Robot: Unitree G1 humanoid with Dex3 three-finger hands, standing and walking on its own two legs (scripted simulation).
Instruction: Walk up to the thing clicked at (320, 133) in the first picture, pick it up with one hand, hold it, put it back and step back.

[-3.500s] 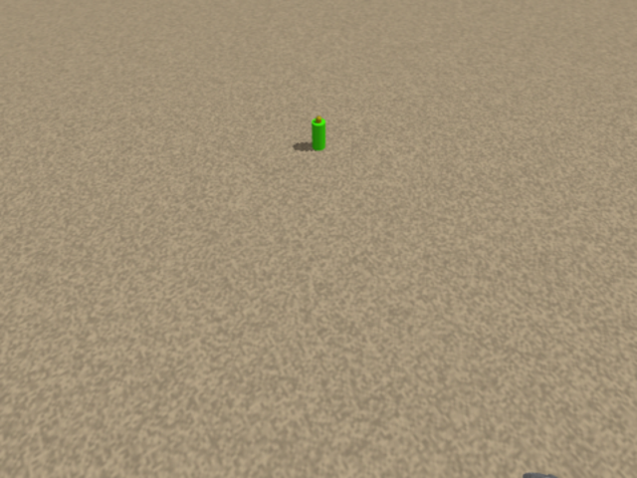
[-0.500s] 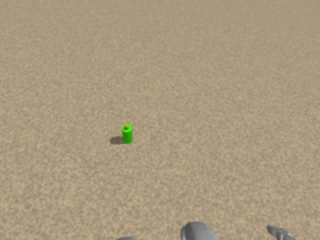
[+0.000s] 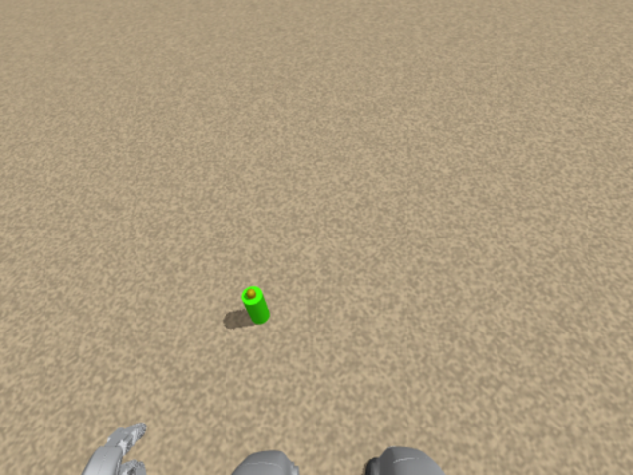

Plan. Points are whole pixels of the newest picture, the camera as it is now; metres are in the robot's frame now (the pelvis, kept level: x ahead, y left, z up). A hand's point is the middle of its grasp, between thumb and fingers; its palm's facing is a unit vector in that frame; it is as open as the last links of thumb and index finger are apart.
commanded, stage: walk up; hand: left
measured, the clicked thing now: (255, 303) +0.67 +0.26 -0.68
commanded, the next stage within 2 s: none
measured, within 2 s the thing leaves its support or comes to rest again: neither
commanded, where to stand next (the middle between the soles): +0.34 +0.04 m, yaw +1 degrees
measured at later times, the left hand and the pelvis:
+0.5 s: hand (112, 450) +0.17 +0.34 -0.16, palm faces -0.04 -0.95 -0.32, open 7.4 cm; pelvis +0.15 +0.07 +0.00, yaw +1 degrees
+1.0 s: hand (157, 331) +0.34 +0.30 -0.13, palm faces -0.02 -0.92 -0.38, open 7.4 cm; pelvis +0.25 +0.04 +0.00, yaw +1 degrees
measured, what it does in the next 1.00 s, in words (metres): walks ahead: left foot, then right foot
